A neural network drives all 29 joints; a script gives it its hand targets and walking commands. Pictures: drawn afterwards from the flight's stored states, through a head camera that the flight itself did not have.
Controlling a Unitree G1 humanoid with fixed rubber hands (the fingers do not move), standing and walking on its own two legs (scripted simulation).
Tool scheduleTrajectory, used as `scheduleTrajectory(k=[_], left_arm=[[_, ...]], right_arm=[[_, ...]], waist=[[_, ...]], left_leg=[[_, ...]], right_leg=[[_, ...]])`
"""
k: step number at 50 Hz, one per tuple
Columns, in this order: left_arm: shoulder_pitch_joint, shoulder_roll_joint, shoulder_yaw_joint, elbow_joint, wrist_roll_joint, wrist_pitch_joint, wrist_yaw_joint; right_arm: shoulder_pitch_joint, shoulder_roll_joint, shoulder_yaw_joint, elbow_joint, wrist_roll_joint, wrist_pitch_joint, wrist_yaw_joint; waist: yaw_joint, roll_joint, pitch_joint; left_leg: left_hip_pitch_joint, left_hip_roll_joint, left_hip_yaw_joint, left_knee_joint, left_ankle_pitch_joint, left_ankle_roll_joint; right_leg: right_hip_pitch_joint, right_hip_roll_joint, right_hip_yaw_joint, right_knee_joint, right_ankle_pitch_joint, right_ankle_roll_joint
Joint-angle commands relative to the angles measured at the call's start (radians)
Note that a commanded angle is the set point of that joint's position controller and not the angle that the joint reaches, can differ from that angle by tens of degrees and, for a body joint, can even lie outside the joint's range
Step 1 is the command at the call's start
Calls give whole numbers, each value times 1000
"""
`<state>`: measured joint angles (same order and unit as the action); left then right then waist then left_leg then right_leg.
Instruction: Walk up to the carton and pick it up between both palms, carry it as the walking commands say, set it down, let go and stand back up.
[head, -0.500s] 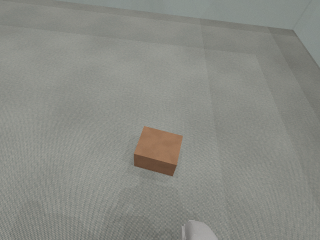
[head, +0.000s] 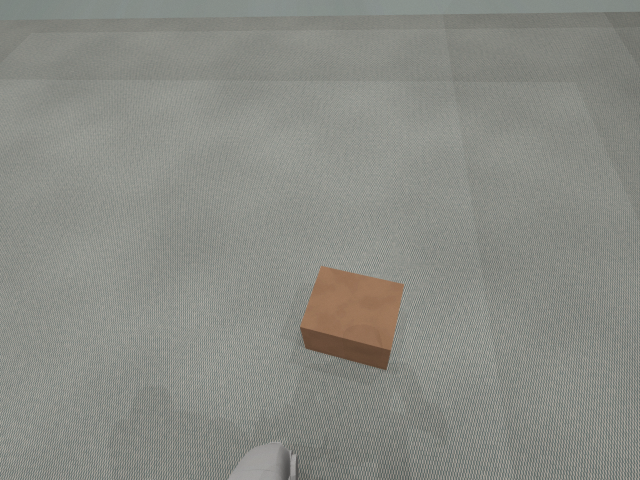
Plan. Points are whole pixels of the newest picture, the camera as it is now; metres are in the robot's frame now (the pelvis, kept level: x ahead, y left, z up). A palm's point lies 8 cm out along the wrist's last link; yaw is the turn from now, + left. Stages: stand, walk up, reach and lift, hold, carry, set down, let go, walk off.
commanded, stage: walk up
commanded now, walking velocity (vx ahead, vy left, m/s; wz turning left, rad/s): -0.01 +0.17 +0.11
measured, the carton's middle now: (353, 317) +0.62 -0.05 -0.69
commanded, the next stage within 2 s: none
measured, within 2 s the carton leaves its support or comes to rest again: neither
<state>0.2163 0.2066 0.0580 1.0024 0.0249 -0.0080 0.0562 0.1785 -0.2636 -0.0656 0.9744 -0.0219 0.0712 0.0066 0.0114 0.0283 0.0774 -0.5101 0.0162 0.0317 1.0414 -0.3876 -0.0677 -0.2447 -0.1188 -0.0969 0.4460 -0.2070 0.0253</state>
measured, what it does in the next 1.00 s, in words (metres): steps on the spot: left foot, then right foot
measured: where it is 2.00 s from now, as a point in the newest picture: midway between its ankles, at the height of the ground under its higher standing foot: outside the picture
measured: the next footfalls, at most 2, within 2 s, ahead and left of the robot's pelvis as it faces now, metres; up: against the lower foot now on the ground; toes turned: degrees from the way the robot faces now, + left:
left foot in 0.18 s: +0.07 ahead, +0.19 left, +0.00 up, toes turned +5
right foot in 0.48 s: +0.02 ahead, -0.05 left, +0.00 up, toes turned -5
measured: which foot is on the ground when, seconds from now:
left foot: up 0.00-0.16, down 0.18-1.00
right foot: down 0.00-0.18, up 0.20-0.46, down 0.48-1.00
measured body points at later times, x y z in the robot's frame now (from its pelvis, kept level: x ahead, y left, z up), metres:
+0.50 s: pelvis -0.01 +0.08 -0.01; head +0.01 +0.08 +0.44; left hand +0.03 +0.33 -0.16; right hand +0.08 -0.17 -0.15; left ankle +0.03 +0.19 -0.74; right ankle -0.02 -0.03 -0.75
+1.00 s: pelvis -0.01 +0.04 -0.01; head +0.01 +0.05 +0.44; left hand +0.03 +0.29 -0.17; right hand +0.02 -0.21 -0.16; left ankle +0.03 +0.19 -0.74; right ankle -0.02 -0.03 -0.74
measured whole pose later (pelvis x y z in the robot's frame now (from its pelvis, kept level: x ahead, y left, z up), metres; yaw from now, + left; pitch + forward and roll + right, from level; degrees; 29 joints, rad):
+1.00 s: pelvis -0.01 +0.04 -0.01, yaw +0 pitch +0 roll +0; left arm 0.24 0.22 0.05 1.00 0.02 0.03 0.01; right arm 0.25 -0.19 -0.05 1.03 -0.03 0.02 -0.06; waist -0.01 -0.03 0.04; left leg -0.32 0.08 0.06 0.54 -0.21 -0.03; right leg -0.26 0.04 -0.08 0.58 -0.33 -0.04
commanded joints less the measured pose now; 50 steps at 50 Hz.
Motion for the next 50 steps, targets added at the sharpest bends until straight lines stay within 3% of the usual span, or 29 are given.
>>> scheduleTrajectory(k=[1,4,5,6,7,8,9,10,11,12,14,16,19,22,24,25,27,29,31,34,36,43,45,47,49,50], left_arm=[[14,186,39,-51,13,3,1],[-4,211,46,-71,18,10,-15],[-7,205,45,-73,15,13,-29],[-6,191,36,-56,7,25,-38],[-2,178,27,-52,1,35,-44],[55,128,8,-45,2,39,-47],[98,61,-11,-53,5,42,-49],[105,47,-21,-63,-7,57,-37],[71,108,-11,-56,-18,70,-39],[66,117,-11,-55,-19,71,-44],[89,124,-6,-29,-16,65,-48],[90,112,-8,-15,-12,57,-42],[60,87,-18,-20,-15,48,-32],[101,61,-25,1,-17,31,-24],[131,105,1,19,-12,33,-24],[100,137,15,12,-7,38,-34],[80,107,1,14,-4,37,-47],[69,108,-2,6,-4,36,-48],[68,114,-3,1,-5,34,-49],[57,128,-4,-5,-5,26,-43],[46,128,-5,-11,-6,21,-40],[64,123,5,-17,-11,25,-36],[74,112,9,-19,-11,29,-36],[86,97,10,-23,-10,33,-38],[101,78,12,-23,-8,34,-43],[115,76,14,-23,-9,35,-47]], right_arm=[[30,-31,-1,-62,1,15,19],[1,-27,17,-81,8,15,24],[-2,-21,26,-81,10,4,17],[11,-14,35,-80,12,-17,10],[53,-19,31,-61,10,-32,5],[95,-56,18,-37,4,-49,-3],[128,-143,6,-35,-11,-64,-9],[65,-200,1,-66,3,-69,-13],[9,-169,8,-76,2,-67,-13],[-44,-139,14,-78,1,-69,-17],[-79,-94,17,-81,1,-73,-22],[-48,-76,22,-64,2,-83,-30],[-12,-82,16,-39,-1,-82,-38],[-8,-97,5,-18,2,-74,-39],[16,-107,-4,-18,-2,-67,-43],[42,-107,-5,-21,0,-62,-50],[5,-88,-6,-19,-1,-52,-54],[1,-75,-5,-12,-3,-48,-52],[15,-68,-6,-6,-4,-47,-53],[29,-25,1,8,-1,-47,-48],[47,-11,5,19,-1,-48,-46],[90,-35,-1,42,-1,-56,-57],[98,-53,-5,39,-4,-57,-62],[116,-87,-13,33,-9,-57,-68],[117,-119,-20,24,-13,-56,-73],[100,-129,-23,12,-17,-55,-74]], waist=[[-5,-251,-113],[-6,-292,-107],[-3,-331,-125],[-14,-322,-134],[-30,-246,-124],[-27,-98,-118],[-12,151,-114],[-18,342,-85],[-30,287,-58],[-8,260,-34],[6,207,-59],[-3,150,-94],[-15,135,-88],[15,109,-87],[16,24,-98],[2,-51,-91],[-3,-53,-60],[-7,-34,-38],[-9,-35,-25],[-12,-83,-3],[-19,-79,5],[-15,-35,-25],[-11,20,-33],[-15,100,-54],[-16,166,-84],[-12,177,-89]], left_leg=[[13,38,-34,-52,51,10],[147,21,20,-269,57,31],[201,1,45,-331,57,43],[275,-7,69,-442,108,45],[356,-14,89,-566,181,45],[443,48,34,-649,228,43],[433,258,-228,-755,350,62],[289,367,-342,-856,340,143],[220,319,-296,-858,227,183],[206,270,-241,-846,195,184],[245,215,-156,-806,272,191],[301,219,-140,-780,392,208],[346,239,-166,-761,417,216],[315,246,-186,-736,382,188],[258,273,-232,-702,278,164],[239,267,-245,-711,205,152],[223,213,-176,-717,46,118],[210,179,-140,-698,5,98],[203,156,-105,-666,21,88],[234,75,19,-564,121,59],[261,59,47,-542,147,51],[277,116,10,-578,210,70],[259,171,-59,-613,229,89],[260,261,-189,-670,232,130],[252,354,-298,-709,283,190],[227,384,-319,-717,306,216]], right_leg=[[43,-234,107,-101,514,-148],[-27,-199,86,-114,324,-118],[-27,-163,77,-111,226,-116],[-33,-108,44,-94,123,-110],[-68,-76,28,-55,58,-101],[-118,-25,5,52,-28,-82],[-173,39,-4,216,-280,-36],[-158,71,57,251,-361,-21],[-105,49,106,310,-332,-21],[-103,58,109,334,-279,-24],[-79,67,106,365,-217,-16],[-65,74,102,343,-209,-11],[-51,83,85,198,-206,-13],[42,105,55,-11,-79,-24],[98,77,65,-63,-31,-37],[60,61,90,-16,-6,-41],[21,51,115,-73,-42,-55],[-2,40,140,-112,-108,-66],[-14,29,163,-144,-140,-77],[-46,-19,209,-222,-168,-103],[-68,-30,207,-227,-139,-112],[-27,10,129,-122,-53,-99],[-20,35,100,-56,-45,-87],[-45,70,72,52,-38,-65],[-71,95,58,197,-133,-42],[-74,101,63,260,-190,-35]])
